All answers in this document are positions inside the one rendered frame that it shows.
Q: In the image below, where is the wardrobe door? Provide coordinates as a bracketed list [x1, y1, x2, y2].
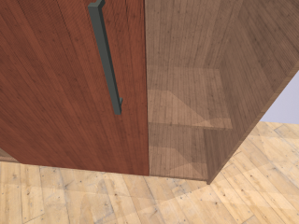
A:
[0, 0, 150, 176]
[0, 148, 12, 158]

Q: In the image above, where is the handle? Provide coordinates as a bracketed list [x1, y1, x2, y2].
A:
[88, 0, 123, 115]

